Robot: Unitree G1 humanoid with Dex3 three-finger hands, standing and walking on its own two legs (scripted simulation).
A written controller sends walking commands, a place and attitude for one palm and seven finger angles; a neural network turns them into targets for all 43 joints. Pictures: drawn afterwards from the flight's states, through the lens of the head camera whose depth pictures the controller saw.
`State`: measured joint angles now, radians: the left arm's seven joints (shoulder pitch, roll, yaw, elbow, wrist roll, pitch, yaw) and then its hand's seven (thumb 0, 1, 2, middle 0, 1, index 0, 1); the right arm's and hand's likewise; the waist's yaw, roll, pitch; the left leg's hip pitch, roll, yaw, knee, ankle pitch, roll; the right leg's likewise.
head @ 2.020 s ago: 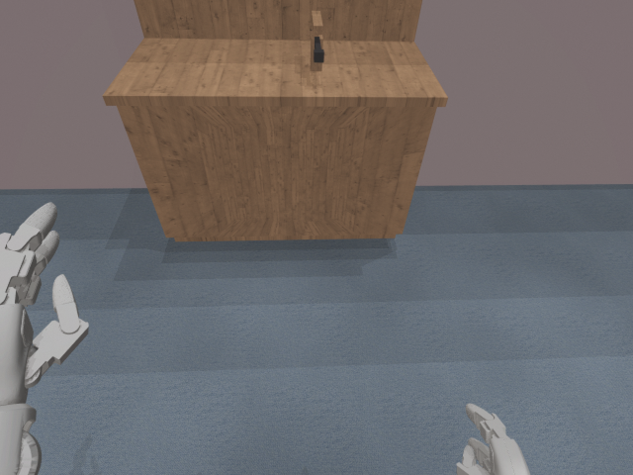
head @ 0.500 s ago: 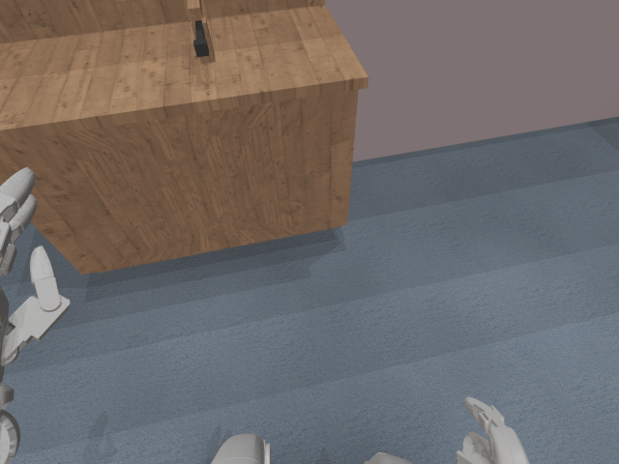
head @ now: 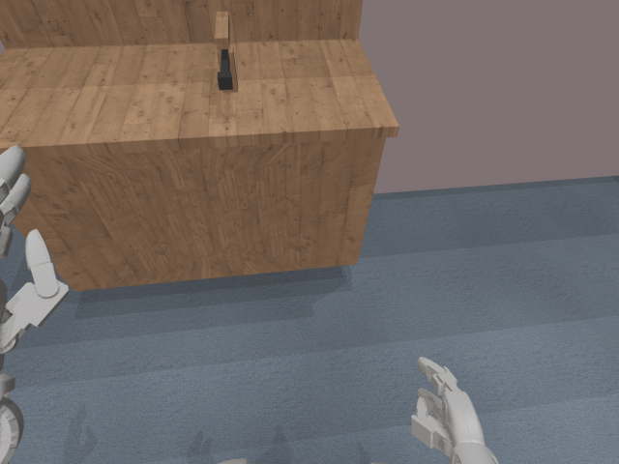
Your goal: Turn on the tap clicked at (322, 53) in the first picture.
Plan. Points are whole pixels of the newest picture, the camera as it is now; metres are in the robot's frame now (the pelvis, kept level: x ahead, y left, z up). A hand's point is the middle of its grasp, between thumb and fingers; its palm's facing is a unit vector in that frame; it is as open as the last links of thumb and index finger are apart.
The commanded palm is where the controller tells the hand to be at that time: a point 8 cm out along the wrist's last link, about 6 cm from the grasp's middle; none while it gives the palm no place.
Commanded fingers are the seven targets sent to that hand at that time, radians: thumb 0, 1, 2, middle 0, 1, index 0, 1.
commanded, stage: turn to face it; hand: left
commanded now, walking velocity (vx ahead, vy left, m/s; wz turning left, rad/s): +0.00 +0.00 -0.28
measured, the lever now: (225, 80) +0.81 +0.25 +0.05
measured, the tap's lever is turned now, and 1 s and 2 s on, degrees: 0 0 0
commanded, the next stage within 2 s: take the last steps up to it in 0.32 s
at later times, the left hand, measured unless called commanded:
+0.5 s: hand (141, 251) +0.27 +0.19 +0.19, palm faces +0.28 -0.87 -0.41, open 7.4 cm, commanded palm +0.22 +0.23 +0.19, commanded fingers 0.00 0.90 0.90 -0.20 -0.30 -0.20 -0.30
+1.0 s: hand (170, 239) +0.29 +0.17 +0.18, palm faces +0.30 -0.87 -0.39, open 7.4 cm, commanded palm +0.24 +0.22 +0.19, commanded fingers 0.00 0.90 0.90 -0.20 -0.30 -0.20 -0.30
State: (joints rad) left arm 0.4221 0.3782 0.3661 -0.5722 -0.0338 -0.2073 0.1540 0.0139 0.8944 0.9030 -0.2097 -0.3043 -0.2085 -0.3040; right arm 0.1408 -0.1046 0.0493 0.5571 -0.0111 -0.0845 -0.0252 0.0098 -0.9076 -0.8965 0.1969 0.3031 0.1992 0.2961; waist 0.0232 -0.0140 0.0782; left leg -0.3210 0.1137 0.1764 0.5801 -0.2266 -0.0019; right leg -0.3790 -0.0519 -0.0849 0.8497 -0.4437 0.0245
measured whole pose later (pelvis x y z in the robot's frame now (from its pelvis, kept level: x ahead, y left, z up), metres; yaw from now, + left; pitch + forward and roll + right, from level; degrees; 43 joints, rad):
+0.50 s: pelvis +0.02 -0.02 +0.01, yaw -7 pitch +0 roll +0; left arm 0.48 0.40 0.37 -0.53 -0.02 -0.22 0.15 0.01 0.89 0.90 -0.22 -0.31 -0.21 -0.30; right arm 0.22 -0.23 -0.04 0.56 0.00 -0.05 -0.07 0.01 -0.91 -0.90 0.19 0.30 0.19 0.30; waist -0.01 -0.03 0.02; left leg -0.24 0.06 0.12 0.54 -0.29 0.01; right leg -0.35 0.02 -0.05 0.72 -0.42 0.00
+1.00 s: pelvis +0.05 -0.04 +0.00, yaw -8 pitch -1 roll +0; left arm 0.48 0.36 0.34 -0.52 -0.02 -0.23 0.17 0.01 0.89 0.90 -0.21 -0.31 -0.21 -0.30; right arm 0.27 -0.24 -0.03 0.62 -0.01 -0.05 -0.08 0.01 -0.91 -0.90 0.20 0.30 0.20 0.30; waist 0.01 -0.01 0.03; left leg -0.31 0.08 0.14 0.54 -0.25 0.01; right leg -0.19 -0.05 -0.13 0.55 -0.35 -0.01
